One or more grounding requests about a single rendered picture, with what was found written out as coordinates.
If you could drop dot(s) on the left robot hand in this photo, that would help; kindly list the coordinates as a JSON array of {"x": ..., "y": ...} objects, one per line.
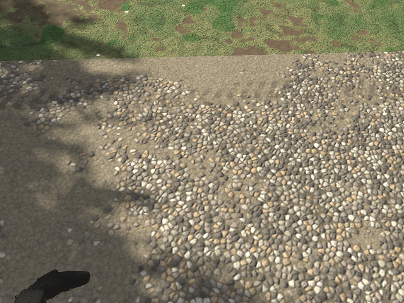
[{"x": 51, "y": 284}]

